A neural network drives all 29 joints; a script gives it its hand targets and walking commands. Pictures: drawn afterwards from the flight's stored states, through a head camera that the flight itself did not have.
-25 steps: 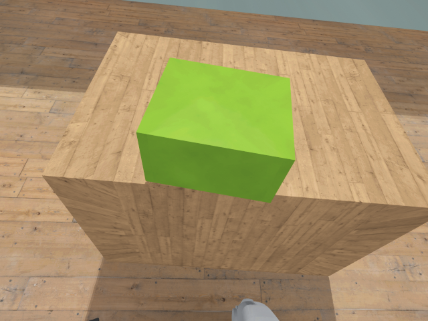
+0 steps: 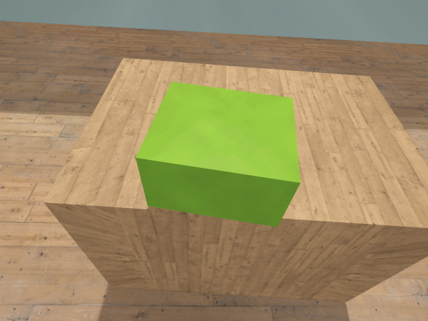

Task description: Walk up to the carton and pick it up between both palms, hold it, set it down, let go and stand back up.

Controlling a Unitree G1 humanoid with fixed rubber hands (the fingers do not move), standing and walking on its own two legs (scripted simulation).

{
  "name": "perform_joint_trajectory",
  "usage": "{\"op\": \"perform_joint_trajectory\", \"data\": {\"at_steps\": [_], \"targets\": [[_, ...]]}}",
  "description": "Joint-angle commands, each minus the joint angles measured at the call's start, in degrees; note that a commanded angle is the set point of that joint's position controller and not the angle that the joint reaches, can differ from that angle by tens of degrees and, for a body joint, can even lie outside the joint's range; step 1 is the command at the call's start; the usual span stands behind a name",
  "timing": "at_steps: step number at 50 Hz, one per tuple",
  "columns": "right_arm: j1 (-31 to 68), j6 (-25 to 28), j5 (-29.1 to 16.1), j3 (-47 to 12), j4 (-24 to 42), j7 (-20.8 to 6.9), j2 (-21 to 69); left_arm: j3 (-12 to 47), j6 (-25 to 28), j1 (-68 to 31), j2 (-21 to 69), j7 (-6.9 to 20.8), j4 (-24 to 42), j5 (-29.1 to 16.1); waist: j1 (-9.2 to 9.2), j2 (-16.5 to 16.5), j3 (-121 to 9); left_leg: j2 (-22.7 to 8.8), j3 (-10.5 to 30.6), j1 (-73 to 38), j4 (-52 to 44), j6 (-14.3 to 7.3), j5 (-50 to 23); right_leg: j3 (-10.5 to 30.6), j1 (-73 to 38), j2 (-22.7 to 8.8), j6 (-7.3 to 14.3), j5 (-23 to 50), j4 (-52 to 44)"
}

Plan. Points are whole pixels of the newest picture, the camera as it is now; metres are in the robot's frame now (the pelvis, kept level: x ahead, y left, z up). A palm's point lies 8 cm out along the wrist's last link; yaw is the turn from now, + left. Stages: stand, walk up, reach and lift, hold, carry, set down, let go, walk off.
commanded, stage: walk up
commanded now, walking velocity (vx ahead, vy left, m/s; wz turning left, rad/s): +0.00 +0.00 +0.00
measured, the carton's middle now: (221, 150) +0.49 -0.01 +0.01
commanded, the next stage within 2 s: none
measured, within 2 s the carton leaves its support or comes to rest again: neither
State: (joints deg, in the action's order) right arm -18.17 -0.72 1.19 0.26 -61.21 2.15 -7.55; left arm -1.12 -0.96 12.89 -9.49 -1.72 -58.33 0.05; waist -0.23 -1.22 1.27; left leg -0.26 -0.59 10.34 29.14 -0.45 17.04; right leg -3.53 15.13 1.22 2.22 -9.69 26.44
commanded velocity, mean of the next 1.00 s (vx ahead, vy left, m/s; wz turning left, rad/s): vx -0.12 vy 0.01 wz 0.01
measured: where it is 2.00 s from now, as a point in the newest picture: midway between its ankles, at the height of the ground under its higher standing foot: outside the picture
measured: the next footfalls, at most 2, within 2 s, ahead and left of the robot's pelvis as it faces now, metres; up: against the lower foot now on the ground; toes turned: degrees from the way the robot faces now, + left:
right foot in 0.72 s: +0.01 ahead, -0.16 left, +0.00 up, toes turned -2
left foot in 1.18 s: -0.13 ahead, +0.08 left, +0.00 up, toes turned +0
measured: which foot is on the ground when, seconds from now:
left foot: down 0.00-0.72, up 0.74-1.00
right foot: down 0.00-0.40, up 0.42-0.70, down 0.72-1.00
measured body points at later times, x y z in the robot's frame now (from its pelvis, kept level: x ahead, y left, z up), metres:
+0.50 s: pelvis +0.00 +0.01 +0.00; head +0.03 +0.03 +0.45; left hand +0.00 +0.26 -0.16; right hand +0.00 -0.22 -0.14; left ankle -0.01 +0.11 -0.74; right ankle +0.00 -0.10 -0.67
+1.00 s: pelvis -0.08 -0.04 +0.01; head -0.05 -0.10 +0.45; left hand -0.04 +0.24 -0.10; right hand -0.03 -0.32 -0.17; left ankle -0.16 +0.14 -0.60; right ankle -0.03 -0.15 -0.74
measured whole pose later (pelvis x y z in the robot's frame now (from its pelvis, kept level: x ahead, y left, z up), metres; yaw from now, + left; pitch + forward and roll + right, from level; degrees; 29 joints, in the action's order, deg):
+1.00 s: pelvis -0.08 -0.04 +0.01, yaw +1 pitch +0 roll +4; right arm -11.9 -5.8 2.1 6.3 -56.3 -0.5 -17.9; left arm -3.0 -1.5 13.3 -12.4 -3.0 -54.5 0.8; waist -0.8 4.0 3.6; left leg 5.4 8.0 27.8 75.8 5.0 21.2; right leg -0.4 18.9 -5.6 0.0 -9.9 28.1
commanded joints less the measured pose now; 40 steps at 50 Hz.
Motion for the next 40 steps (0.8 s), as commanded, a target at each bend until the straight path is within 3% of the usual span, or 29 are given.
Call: {"op": "perform_joint_trajectory", "data": {"at_steps": [1, 4, 8, 17, 18, 19, 20, 21, 22, 23, 24, 25, 26, 27, 28, 29, 30, 31, 32, 33, 34, 35, 36, 37, 38, 39, 40], "targets": [[-0.3, 2.1, -0.4, 0.3, 0.9, 0.3, -4.5, -0.7, 0.7, 4.5, -3.3, 0.5, -0.7, 0.5, -2.3, 7.9, 4.3, -6.3, 8.4, 10.4, -16.0, -1.9, 3.7, 6.1, -7.7, -4.8, 0.2, 2.7, -4.0], [-2.4, 2.4, -0.7, 0.6, -0.1, 0.3, -4.9, -0.4, 1.4, 4.7, -3.0, 0.5, -2.2, 0.6, -1.35, 3.8, 3.0, -5.5, 7.3, 5.6, -14.6, -2.6, -1.0, 6.3, -6.9, -5.6, -0.2, 3.1, -5.1], [-4.1, 2.1, -0.5, 0.6, -1.1, 0.2, -4.2, 0.0, 1.5, 5.0, -2.2, 0.1, -3.9, 0.4, -0.31, 1.1, 3.7, -5.2, 6.6, 3.4, -13.8, -3.2, -2.4, 6.2, -5.1, -5.7, -0.9, 2.5, -6.1], [-4.6, 2.2, -0.6, 0.3, -2.4, 0.2, -3.2, 0.4, 1.5, 7.4, -1.5, -0.4, -7.0, 0.5, 0.01, 0.9, 3.9, -4.8, 5.8, 1.8, -13.1, -3.4, -6.6, 6.3, -5.1, -6.3, -1.2, 4.2, -5.7], [-0.2, 1.7, -0.4, 2.6, 0.8, 0.4, -9.8, -2.0, 1.2, 2.6, -8.6, -2.0, -3.9, 0.3, 0.39, 1.9, 11.0, -8.3, 6.2, 5.5, -2.9, -2.5, -35.1, 3.5, 0.4, -8.8, -2.3, 17.0, 3.8], [-6.7, 2.1, 1.3, 3.2, 2.2, 1.1, -12.2, -3.7, -0.6, 4.2, -13.5, -1.7, -5.5, -0.2, 6.34, -2.8, 5.5, -19.7, 17.1, -4.8, -3.5, -5.9, -58.0, -1.6, 9.6, -3.5, -4.8, 3.4, 13.0], [-10.4, 1.9, 1.2, 3.5, 0.6, 1.7, -14.2, -3.3, -2.1, 5.9, -8.8, -1.4, -4.6, 0.5, 5.7, 5.7, 3.0, -28.3, 24.0, -8.8, -4.4, -11.6, -74.7, -1.8, 16.3, -1.1, -5.9, -21.6, 24.2], [-11.0, 1.6, 0.3, 4.3, 0.8, 2.8, -16.0, -3.0, -3.0, 7.9, -5.9, -0.9, -3.8, 1.2, 4.12, 7.0, -1.5, -33.0, 22.2, -8.0, -5.1, -17.2, -70.8, 1.2, 16.0, -3.1, -5.7, -24.8, 35.4], [-7.9, 1.2, 0.1, 4.9, 2.3, 3.0, -15.8, -2.9, -3.5, 6.4, -4.4, -0.5, -3.1, 1.3, 3.88, 4.7, -3.0, -30.5, 17.9, -5.6, -6.0, -18.0, -62.4, 3.5, 15.5, -2.8, -6.1, -24.7, 41.6], [-5.8, 0.8, 0.6, 4.8, 3.0, 3.1, -13.8, -3.0, -3.8, 2.1, -3.7, -0.1, -1.7, 1.5, 4.02, 3.8, -2.1, -25.8, 15.5, -2.7, -5.8, -16.0, -55.9, 6.6, 15.4, -2.5, -5.9, -21.8, 45.1], [-5.0, 0.4, 1.4, 4.4, 3.1, 3.1, -11.7, -3.4, -4.0, -1.0, -4.2, 0.0, -0.3, 1.8, 3.76, 5.6, -0.1, -21.9, 13.5, 0.6, -5.3, -13.2, -52.4, 9.2, 15.8, -2.0, -5.5, -18.5, 46.2], [-3.7, 0.1, 1.4, 4.1, 3.6, 3.0, -10.5, -3.9, -4.2, -1.7, -5.3, 0.0, 0.8, 2.0, 2.97, 7.7, 0.2, -19.6, 12.0, 1.3, -4.9, -11.3, -49.7, 11.0, 16.5, -1.0, -5.5, -16.2, 46.9], [-1.8, -0.1, 1.1, 4.2, 4.4, 2.8, -10.8, -4.4, -4.3, -0.1, -6.2, 0.1, 0.6, 2.0, 2.13, 8.5, -0.2, -18.6, 10.5, 0.4, -4.4, -10.8, -49.1, 11.0, 17.7, 0.7, -6.0, -15.4, 48.3], [5.9, -0.8, -0.6, 3.2, 5.1, 2.7, -8.5, -3.1, -2.9, 1.4, -3.0, 0.0, 2.1, 0.3, -3.33, 16.7, -1.4, -10.7, 1.4, 4.3, -4.5, -9.1, -44.3, 6.0, 11.3, -0.7, -5.8, -14.7, 39.6], [7.6, -1.0, -0.4, 3.0, 6.0, 2.4, -8.1, -3.1, -2.4, 1.9, -3.9, -0.1, 2.1, -0.1, -3.12, 17.7, -2.3, -8.4, 0.5, 2.8, -4.1, -7.4, -42.2, 3.6, 9.9, -0.2, -6.4, -14.8, 31.6], [5.3, -1.0, 0.1, 2.8, 5.4, 2.4, -8.0, -3.0, -2.1, -0.1, -4.2, -0.4, 2.5, -0.5, -1.17, 17.5, -1.8, -8.4, 2.0, 0.8, -3.4, -7.0, -42.8, 1.8, 9.5, -0.5, -6.9, -14.6, 24.7], [2.0, -1.0, 0.7, 3.0, 4.5, 2.2, -8.8, -2.8, -2.1, -1.9, -4.3, -0.8, 2.9, -0.6, 1.28, 17.3, -2.0, -9.6, 4.8, -1.2, -2.7, -7.4, -45.2, 1.1, 8.2, -0.6, -7.4, -14.9, 19.6], [-0.9, -1.0, 1.2, 3.4, 3.7, 1.9, -10.5, -2.8, -2.3, -1.7, -4.6, -1.2, 2.9, -0.6, 2.58, 17.2, -2.8, -11.7, 7.3, -3.2, -1.8, -8.4, -48.7, 0.7, 6.9, -0.5, -7.7, -15.2, 16.1], [-1.3, -0.9, 1.3, 4.0, 3.4, 1.8, -12.8, -2.7, -2.3, 0.8, -4.7, -1.5, 2.5, -0.7, 2.09, 16.7, -3.9, -13.1, 8.7, -5.0, -0.5, -9.0, -49.7, 1.2, 5.5, -1.3, -7.5, -14.2, 11.7], [0.2, -1.0, 0.9, 4.5, 3.7, 1.6, -14.3, -2.7, -2.1, 3.9, -4.8, -1.7, 1.4, -0.8, 0.54, 14.8, -4.5, -12.8, 8.4, -5.2, 1.3, -8.3, -48.1, 0.4, 2.6, -1.6, -7.3, -9.0, 4.7], [1.8, -1.3, 0.2, 4.9, 4.0, 1.4, -14.9, -2.7, -1.5, 6.7, -5.3, -1.7, 0.4, -0.8, -1.31, 11.7, -4.4, -11.1, 7.4, -3.3, 4.1, -6.0, -42.1, -0.6, -2.5, -1.9, -7.5, 2.2, -6.3], [-1.2, -1.3, -0.3, 5.0, 3.6, 0.9, -13.7, -3.3, -0.4, 6.1, -8.4, -1.8, 0.6, -0.2, 0.2, 4.7, -4.9, -7.5, 6.0, 3.2, 9.1, -2.6, -27.7, 4.4, -10.3, -6.3, -8.1, 11.5, -11.0], [-6.0, -1.8, -0.1, 4.1, 4.4, 0.9, -8.9, -4.4, -0.1, 2.2, -14.9, -1.7, 2.9, 0.4, 4.04, -12.3, -4.3, -0.8, 1.2, 18.3, 18.3, 0.2, 10.2, 18.3, -17.5, -21.2, -4.7, 32.2, -7.2], [-3.0, -2.6, -0.4, 3.8, 5.9, 1.8, -6.8, -4.9, -0.7, 4.2, -18.4, -2.1, 3.3, 0.2, -1.23, -19.8, -5.7, 2.8, 2.4, 18.0, 32.7, 1.6, 25.3, 19.8, -8.5, -30.3, 8.1, 43.6, -4.2], [0.5, -3.4, -0.4, 4.1, 7.2, 1.6, -10.1, -4.6, -1.0, 5.1, -16.1, -1.6, 3.0, 1.3, -2.24, -18.3, -4.5, 1.5, 5.8, 15.7, 40.1, 1.1, 24.2, 22.8, -0.6, -31.2, 12.0, 33.8, -8.4], [6.1, -3.7, -0.5, 5.0, 7.0, 1.0, -11.7, -3.5, -1.2, 2.7, -12.3, -1.0, 3.7, 2.0, -2.22, -10.8, 0.5, 2.6, 8.8, 15.4, 42.9, 0.1, 19.7, 18.5, 3.8, -23.8, 9.5, 28.9, -9.5], [6.2, -3.6, -0.6, 5.4, 6.4, 0.0, -11.4, -2.7, -1.4, -2.2, -10.4, -1.1, 5.5, 2.2, 0.43, -6.7, 2.4, 3.1, 9.1, 16.9, 44.1, 0.3, 15.3, 12.6, 4.3, -18.0, 5.8, 26.4, -7.3]]}}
